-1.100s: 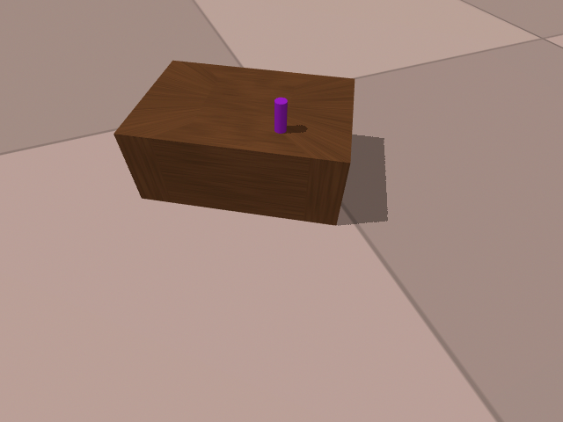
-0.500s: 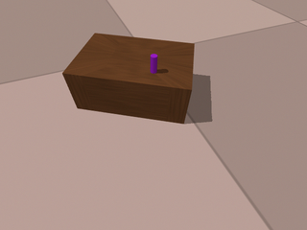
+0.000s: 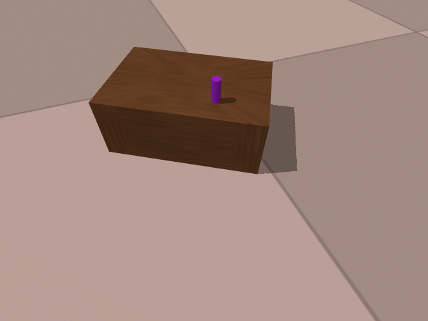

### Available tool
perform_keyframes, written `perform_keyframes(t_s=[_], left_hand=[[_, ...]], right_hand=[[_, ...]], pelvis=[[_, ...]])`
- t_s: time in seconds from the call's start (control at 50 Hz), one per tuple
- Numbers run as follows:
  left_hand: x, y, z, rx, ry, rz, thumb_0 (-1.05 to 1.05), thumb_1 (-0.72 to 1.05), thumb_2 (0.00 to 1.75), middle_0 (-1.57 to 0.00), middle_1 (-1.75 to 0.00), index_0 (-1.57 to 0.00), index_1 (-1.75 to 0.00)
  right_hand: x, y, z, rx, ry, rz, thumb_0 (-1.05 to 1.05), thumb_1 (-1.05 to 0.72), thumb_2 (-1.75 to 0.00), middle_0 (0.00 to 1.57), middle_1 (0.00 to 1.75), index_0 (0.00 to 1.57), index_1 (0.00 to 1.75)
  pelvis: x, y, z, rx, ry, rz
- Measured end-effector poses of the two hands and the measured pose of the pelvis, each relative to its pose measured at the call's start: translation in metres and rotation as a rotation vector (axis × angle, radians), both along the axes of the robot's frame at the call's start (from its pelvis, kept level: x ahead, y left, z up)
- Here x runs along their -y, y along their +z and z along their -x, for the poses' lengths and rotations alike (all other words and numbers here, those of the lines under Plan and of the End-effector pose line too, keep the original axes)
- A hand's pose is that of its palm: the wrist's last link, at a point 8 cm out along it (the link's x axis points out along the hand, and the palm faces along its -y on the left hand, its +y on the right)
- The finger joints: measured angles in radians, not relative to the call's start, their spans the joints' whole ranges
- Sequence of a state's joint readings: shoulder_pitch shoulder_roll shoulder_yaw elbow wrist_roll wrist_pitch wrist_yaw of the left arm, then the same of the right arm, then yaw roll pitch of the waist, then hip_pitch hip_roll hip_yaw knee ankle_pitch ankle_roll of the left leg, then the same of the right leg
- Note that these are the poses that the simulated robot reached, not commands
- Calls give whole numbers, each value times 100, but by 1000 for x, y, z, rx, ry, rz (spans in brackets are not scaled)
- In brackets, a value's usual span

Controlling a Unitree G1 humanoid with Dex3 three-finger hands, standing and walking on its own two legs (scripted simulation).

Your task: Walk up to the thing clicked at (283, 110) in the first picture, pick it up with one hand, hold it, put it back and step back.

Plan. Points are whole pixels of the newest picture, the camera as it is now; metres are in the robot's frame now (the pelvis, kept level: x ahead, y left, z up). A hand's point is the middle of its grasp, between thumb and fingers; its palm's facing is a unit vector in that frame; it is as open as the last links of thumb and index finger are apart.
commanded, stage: stand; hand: left
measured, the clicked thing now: (216, 90) +1.24 +0.00 -0.32
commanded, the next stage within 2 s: walk up in 0.02 s
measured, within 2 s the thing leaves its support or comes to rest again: neither
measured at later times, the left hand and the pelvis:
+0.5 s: hand (120, 308) +0.17 +0.20 -0.14, palm faces -0.11 -0.91 -0.40, open 7.3 cm; pelvis +0.11 -0.07 -0.01, yaw -7 degrees
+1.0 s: hand (149, 193) +0.46 +0.19 -0.15, palm faces -0.27 -0.89 -0.37, open 7.3 cm; pelvis +0.32 -0.06 -0.01, yaw -12 degrees
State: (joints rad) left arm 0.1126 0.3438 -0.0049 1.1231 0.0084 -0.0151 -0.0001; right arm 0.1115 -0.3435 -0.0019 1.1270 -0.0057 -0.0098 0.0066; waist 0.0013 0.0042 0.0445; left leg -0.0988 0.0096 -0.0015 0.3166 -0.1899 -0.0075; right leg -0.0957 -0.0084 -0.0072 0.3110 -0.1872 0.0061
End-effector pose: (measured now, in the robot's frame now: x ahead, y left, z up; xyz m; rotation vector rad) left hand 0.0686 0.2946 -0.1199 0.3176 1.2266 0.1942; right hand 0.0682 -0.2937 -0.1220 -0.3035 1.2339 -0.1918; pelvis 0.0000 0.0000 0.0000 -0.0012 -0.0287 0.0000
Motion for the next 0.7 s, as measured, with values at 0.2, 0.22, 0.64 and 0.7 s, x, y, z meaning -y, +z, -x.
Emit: perform_keyframes(t_s=[0.2,0.22,0.64,0.7], left_hand=[[-4,7,-27,-4,-87,-26,0,91,90,-21,-30,-20,-30],[-2,9,-34,1,-98,-30,0,91,90,-21,-30,-20,-30],[57,8,-152,23,-134,-22,0,90,90,-21,-30,-21,-30],[49,-3,-185,25,-145,-8,0,90,90,-21,-30,-21,-30]], right_hand=[[38,4,17,67,-72,22,0,-90,-90,21,30,20,30],[46,3,21,51,-81,26,0,-90,-90,21,30,20,30],[105,7,-132,82,-61,12,0,-91,-90,20,30,20,30],[99,8,-168,99,-57,35,0,-90,-90,20,30,20,30]], pelvis=[[17,-8,-19,-2,-66,-28],[22,-8,-24,1,-73,-29],[73,-13,-167,9,-149,32],[65,-20,-198,4,-149,37]])
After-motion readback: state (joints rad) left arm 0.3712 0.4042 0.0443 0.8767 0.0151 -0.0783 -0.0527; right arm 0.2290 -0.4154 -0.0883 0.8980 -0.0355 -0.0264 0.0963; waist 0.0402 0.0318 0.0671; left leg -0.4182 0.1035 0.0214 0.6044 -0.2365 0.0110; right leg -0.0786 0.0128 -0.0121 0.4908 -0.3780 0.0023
